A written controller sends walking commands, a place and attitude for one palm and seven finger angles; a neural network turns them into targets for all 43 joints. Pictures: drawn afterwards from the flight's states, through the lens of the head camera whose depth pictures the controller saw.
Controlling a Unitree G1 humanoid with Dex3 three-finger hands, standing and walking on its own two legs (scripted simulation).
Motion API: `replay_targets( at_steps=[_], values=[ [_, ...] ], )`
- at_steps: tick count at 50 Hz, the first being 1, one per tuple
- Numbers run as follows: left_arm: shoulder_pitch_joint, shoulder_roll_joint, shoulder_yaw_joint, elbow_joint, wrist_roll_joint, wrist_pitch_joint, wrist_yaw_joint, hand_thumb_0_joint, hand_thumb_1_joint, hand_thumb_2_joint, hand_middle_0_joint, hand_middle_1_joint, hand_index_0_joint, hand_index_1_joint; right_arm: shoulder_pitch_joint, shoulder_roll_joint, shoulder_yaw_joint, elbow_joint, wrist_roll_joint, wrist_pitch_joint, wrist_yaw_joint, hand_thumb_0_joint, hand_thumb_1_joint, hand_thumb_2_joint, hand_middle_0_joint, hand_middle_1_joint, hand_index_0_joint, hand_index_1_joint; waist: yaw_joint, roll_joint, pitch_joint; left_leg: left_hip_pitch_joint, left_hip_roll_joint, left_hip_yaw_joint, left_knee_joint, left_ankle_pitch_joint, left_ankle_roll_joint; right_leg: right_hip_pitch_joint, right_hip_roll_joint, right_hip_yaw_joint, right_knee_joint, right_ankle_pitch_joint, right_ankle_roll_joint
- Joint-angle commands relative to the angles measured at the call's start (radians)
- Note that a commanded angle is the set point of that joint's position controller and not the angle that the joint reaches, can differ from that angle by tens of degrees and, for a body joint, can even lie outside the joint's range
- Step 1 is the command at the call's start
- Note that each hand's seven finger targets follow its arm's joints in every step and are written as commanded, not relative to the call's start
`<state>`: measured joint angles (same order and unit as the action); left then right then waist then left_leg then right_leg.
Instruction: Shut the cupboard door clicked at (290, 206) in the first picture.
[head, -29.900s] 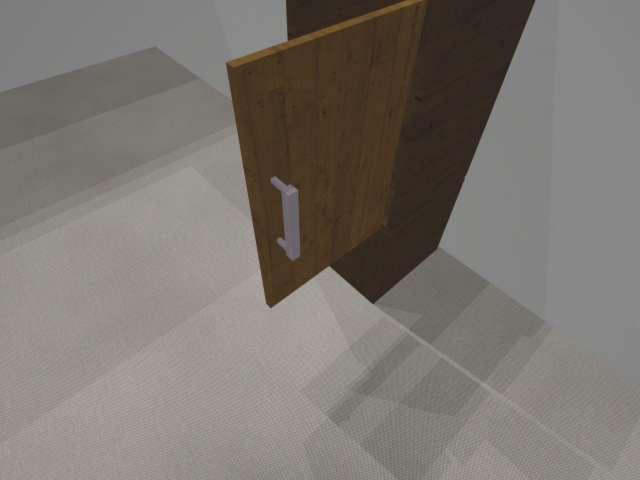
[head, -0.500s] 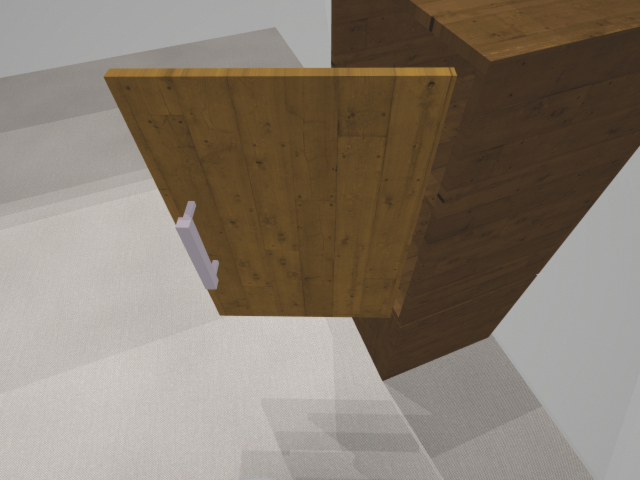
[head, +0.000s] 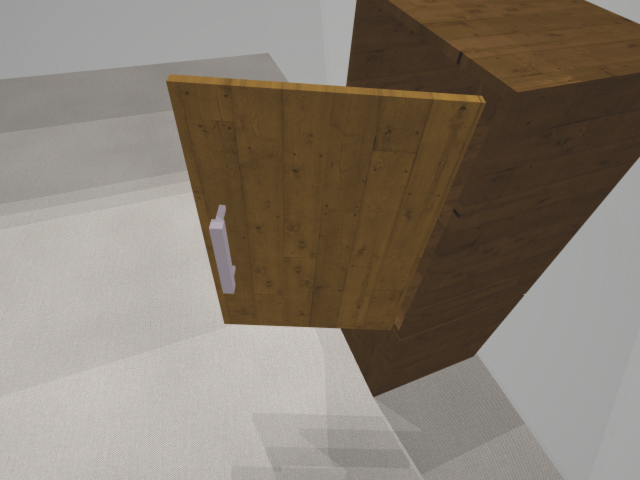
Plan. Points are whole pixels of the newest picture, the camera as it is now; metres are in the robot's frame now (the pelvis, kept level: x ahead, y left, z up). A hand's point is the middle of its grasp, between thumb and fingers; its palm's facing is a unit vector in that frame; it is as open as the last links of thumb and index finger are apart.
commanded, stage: come to a stop and stand still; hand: left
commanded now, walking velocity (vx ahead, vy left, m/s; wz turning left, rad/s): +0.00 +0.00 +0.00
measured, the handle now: (225, 251) +0.47 +0.19 -0.05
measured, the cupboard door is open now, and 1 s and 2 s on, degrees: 68 68 68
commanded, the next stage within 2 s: look again from close up in 0.16 s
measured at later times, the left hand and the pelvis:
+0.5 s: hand out of the picture -0.01 +0.18 -0.18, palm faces +0.01 -0.98 -0.22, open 7.4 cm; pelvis -0.01 +0.01 -0.01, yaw +0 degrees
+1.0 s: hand (180, 448) +0.17 +0.18 -0.05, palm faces +0.25 -0.96 -0.13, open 7.3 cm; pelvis -0.02 -0.02 -0.02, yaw +2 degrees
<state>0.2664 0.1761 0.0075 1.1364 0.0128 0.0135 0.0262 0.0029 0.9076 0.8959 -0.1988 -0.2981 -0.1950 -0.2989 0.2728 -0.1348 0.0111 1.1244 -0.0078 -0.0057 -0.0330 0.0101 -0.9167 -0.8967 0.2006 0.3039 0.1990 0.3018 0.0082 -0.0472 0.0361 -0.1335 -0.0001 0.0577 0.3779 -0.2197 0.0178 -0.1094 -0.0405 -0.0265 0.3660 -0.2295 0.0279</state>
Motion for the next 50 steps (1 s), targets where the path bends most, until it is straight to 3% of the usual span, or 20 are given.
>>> replay_targets(
  at_steps=[1, 12, 13, 14, 15, 17, 21, 25, 29, 32, 41, 42, 43, 44, 45, 46, 47, 48, 49, 50],
  values=[
    [0.06, 0.064, 0.012, -0.02, -0.001, -0.011, 0.003, 0.0, 0.9, 0.9, -0.2, -0.3, -0.2, -0.3, 0.056, -0.125, -0.026, -0.031, 0.0, -0.012, -0.005, 0.0, -0.9, -0.9, 0.2, 0.3, 0.2, 0.3, 0.003, 0.06, 0.049, -0.06, 0.104, -0.104, -0.117, 0.05, -0.003, -0.031, -0.057, 0.061, -0.051, 0.071, -0.036],
    [0.094, 0.043, 0.01, -0.011, -0.001, -0.017, 0.009, 0.0, 0.9, 0.9, -0.2, -0.3, -0.2, -0.3, 0.088, -0.101, -0.028, -0.017, 0.002, -0.019, -0.008, 0.0, -0.9, -0.9, 0.2, 0.3, 0.2, 0.3, -0.001, 0.043, 0.028, -0.03, 0.102, -0.096, -0.096, 0.112, 0.003, -0.04, -0.058, 0.067, -0.042, 0.11, -0.037],
    [0.112, 0.067, -0.011, -0.003, 0.018, -0.055, 0.051, 0.0, 0.9, 0.9, -0.2, -0.3, -0.2, -0.3, 0.011, -0.144, -0.021, -0.079, 0.009, -0.039, 0.008, 0.0, -0.9, -0.9, 0.2, 0.3, 0.2, 0.3, 0.006, 0.166, 0.028, -0.076, 0.124, -0.066, 0.102, 0.39, -0.018, -0.074, -0.1, 0.077, 0.012, 0.313, -0.043],
    [0.113, 0.108, 0.003, -0.041, 0.005, -0.053, 0.042, 0.0, 0.9, 0.9, -0.2, -0.3, -0.2, -0.3, 0.059, -0.101, -0.022, -0.097, -0.004, -0.035, 0.011, 0.0, -0.9, -0.9, 0.2, 0.3, 0.2, 0.3, -0.013, 0.195, -0.022, -0.078, 0.089, -0.082, 0.064, 0.159, -0.015, -0.057, -0.093, 0.07, 0.042, 0.103, -0.064],
    [0.093, 0.108, 0.002, -0.046, 0.005, -0.062, 0.033, 0.0, 0.9, 0.9, -0.2, -0.3, -0.2, -0.3, 0.062, -0.101, -0.015, -0.101, -0.014, -0.039, 0.017, 0.0, -0.9, -0.9, 0.2, 0.3, 0.2, 0.3, -0.006, 0.217, -0.024, -0.107, 0.083, -0.09, 0.062, 0.139, -0.009, -0.063, -0.085, 0.061, 0.055, 0.098, -0.069],
    [0.087, 0.078, -0.003, -0.055, 0.006, -0.049, 0.021, 0.0, 0.9, 0.9, -0.2, -0.3, -0.2, -0.3, 0.08, -0.119, -0.02, -0.122, -0.008, -0.037, 0.011, 0.0, -0.9, -0.9, 0.2, 0.3, 0.2, 0.3, -0.012, 0.145, -0.034, -0.115, 0.106, -0.129, 0.032, 0.089, 0.017, -0.08, -0.049, 0.035, 0.089, -0.014, -0.061],
    [0.083, 0.056, -0.007, -0.066, 0.007, -0.041, 0.018, 0.0, 0.9, 0.9, -0.2, -0.3, -0.2, -0.3, 0.079, -0.126, -0.021, -0.139, -0.008, -0.034, 0.008, 0.0, -0.9, -0.9, 0.2, 0.3, 0.2, 0.3, -0.009, 0.052, 0.025, -0.14, 0.103, -0.135, 0.012, 0.073, 0.031, -0.111, -0.041, 0.044, 0.092, -0.009, -0.059],
    [0.07, 0.075, -0.005, -0.076, 0.005, -0.039, 0.015, 0.0, 0.9, 0.9, -0.2, -0.3, -0.2, -0.3, 0.064, -0.13, -0.021, -0.133, -0.006, -0.032, 0.01, 0.0, -0.9, -0.9, 0.2, 0.3, 0.2, 0.3, -0.008, 0.046, 0.053, -0.131, 0.093, -0.12, -0.012, 0.029, 0.029, -0.13, -0.047, 0.054, 0.075, -0.009, -0.055],
    [0.063, 0.099, -0.004, -0.086, 0.002, -0.041, 0.014, 0.0, 0.9, 0.9, -0.2, -0.3, -0.2, -0.3, 0.048, -0.146, -0.02, -0.123, -0.006, -0.031, 0.012, 0.0, -0.9, -0.9, 0.2, 0.3, 0.2, 0.3, -0.008, 0.008, 0.025, -0.083, 0.089, -0.098, -0.004, 0.066, 0.023, -0.131, -0.056, 0.075, 0.06, 0.028, -0.053],
    [0.056, 0.117, 0.0, -0.089, 0.001, -0.045, 0.014, 0.0, 0.9, 0.9, -0.2, -0.3, -0.2, -0.3, 0.033, -0.152, -0.02, -0.112, -0.006, -0.033, 0.011, 0.0, -0.9, -0.9, 0.2, 0.3, 0.2, 0.3, -0.006, 0.017, 0.006, -0.06, 0.089, -0.085, 0.005, 0.117, 0.019, -0.115, -0.063, 0.082, 0.059, 0.096, -0.054],
    [0.034, 0.14, 0.0, -0.095, 0.001, -0.042, 0.01, 0.0, 0.9, 0.9, -0.2, -0.3, -0.2, -0.3, -0.002, -0.158, -0.019, -0.088, -0.005, -0.027, 0.012, 0.0, -0.9, -0.9, 0.2, 0.3, 0.2, 0.3, -0.002, 0.037, 0.022, -0.062, 0.09, -0.074, -0.009, 0.084, 0.01, -0.109, -0.069, 0.093, 0.02, 0.084, -0.056],
    [0.113, 0.127, 0.002, -0.064, 0.009, -0.052, 0.048, 0.0, 0.9, 0.9, -0.2, -0.3, -0.2, -0.3, -0.065, -0.175, -0.028, -0.142, 0.005, -0.027, 0.017, 0.0, -0.9, -0.9, 0.2, 0.3, 0.2, 0.3, 0.024, -0.072, 0.038, -0.122, 0.117, -0.054, 0.187, 0.131, -0.019, -0.105, -0.121, 0.137, 0.022, 0.418, -0.036],
    [-0.813, 0.792, 0.498, -1.717, -0.11, -0.349, 0.051, 0.0, 0.9, 0.9, -0.2, -0.3, -0.2, -0.3, 0.024, -0.37, -0.082, -0.402, 0.003, -0.215, -0.086, 0.0, -0.9, -0.9, 0.2, 0.3, 0.2, 0.3, -0.123, 0.074, -0.392, 0.221, 0.065, -0.071, 0.2, 0.356, 0.013, -0.066, -0.015, 0.043, 0.228, 0.418, -0.047],
    [-0.036, 0.203, 0.061, -1.31, -0.119, -0.251, 0.048, 0.0, 0.9, 0.9, -0.218, -0.32, -0.218, -0.32, -0.059, -0.231, -0.038, -0.413, 0.056, -0.277, -0.095, 0.0, -0.9, -0.9, 0.2, 0.3, 0.2, 0.3, -0.015, 0.412, -0.558, 0.272, 0.047, -0.069, 0.17, 0.556, 0.002, -0.164, 0.04, -0.041, 0.323, 0.208, -0.046],
    [0.224, -0.028, -0.012, -1.293, -0.196, -0.119, 0.042, 0.0, 0.9, 0.9, -0.237, -0.34, -0.237, -0.34, -0.104, -0.199, -0.028, -0.447, 0.039, -0.323, -0.064, 0.0, -0.9, -0.9, 0.2, 0.3, 0.2, 0.3, 0.015, 0.428, -0.452, 0.187, 0.057, -0.072, 0.138, 0.702, -0.045, -0.18, 0.042, -0.079, 0.292, 0.07, -0.049],
    [0.063, 0.028, 0.041, -1.186, -0.168, -0.128, 0.059, 0.0, 0.9, 0.9, -0.255, -0.36, -0.255, -0.36, -0.052, -0.2, -0.05, -0.403, 0.048, -0.347, -0.038, 0.0, -0.9, -0.9, 0.2, 0.3, 0.2, 0.3, -0.065, 0.209, -0.186, 0.0, 0.052, -0.106, 0.164, 0.499, -0.045, -0.295, 0.037, -0.074, 0.261, 0.037, -0.031],
    [0.066, 0.023, 0.095, -1.112, -0.173, -0.172, 0.041, 0.0, 0.9, 0.9, -0.273, -0.38, -0.273, -0.38, -0.053, -0.216, -0.079, -0.438, 0.032, -0.348, -0.026, 0.0, -0.9, -0.9, 0.2, 0.3, 0.2, 0.3, -0.061, 0.115, -0.026, -0.158, 0.024, -0.103, 0.199, 0.256, -0.041, -0.373, 0.04, -0.091, 0.221, 0.035, -0.032],
    [0.154, 0.039, 0.141, -1.001, -0.186, -0.24, 0.01, 0.0, 0.9, 0.9, -0.292, -0.4, -0.292, -0.4, -0.077, -0.228, -0.092, -0.459, 0.022, -0.35, -0.016, 0.0, -0.9, -0.9, 0.2, 0.3, 0.2, 0.3, -0.049, -0.02, 0.019, -0.289, 0.009, -0.095, 0.252, 0.092, -0.034, -0.44, 0.039, -0.102, 0.248, 0.001, -0.034],
    [0.262, -0.011, 0.142, -0.899, -0.208, -0.326, -0.036, 0.0, 0.9, 0.9, -0.31, -0.42, -0.31, -0.42, -0.106, -0.217, -0.095, -0.491, 0.012, -0.352, -0.006, 0.0, -0.9, -0.9, 0.2, 0.3, 0.2, 0.3, -0.021, -0.17, 0.029, -0.404, 0.0, -0.09, 0.313, -0.005, -0.03, -0.509, 0.042, -0.105, 0.301, -0.073, -0.033],
    [0.333, -0.022, 0.162, -0.833, -0.227, -0.418, -0.099, 0.0, 0.9, 0.9, -0.328, -0.44, -0.328, -0.44, -0.113, -0.211, -0.103, -0.517, 0.013, -0.358, 0.009, 0.0, -0.9, -0.9, 0.2, 0.3, 0.2, 0.3, 0.018, -0.164, -0.011, -0.472, -0.018, -0.072, 0.378, -0.024, -0.036, -0.525, 0.031, -0.076, 0.357, -0.085, -0.043]
  ],
)
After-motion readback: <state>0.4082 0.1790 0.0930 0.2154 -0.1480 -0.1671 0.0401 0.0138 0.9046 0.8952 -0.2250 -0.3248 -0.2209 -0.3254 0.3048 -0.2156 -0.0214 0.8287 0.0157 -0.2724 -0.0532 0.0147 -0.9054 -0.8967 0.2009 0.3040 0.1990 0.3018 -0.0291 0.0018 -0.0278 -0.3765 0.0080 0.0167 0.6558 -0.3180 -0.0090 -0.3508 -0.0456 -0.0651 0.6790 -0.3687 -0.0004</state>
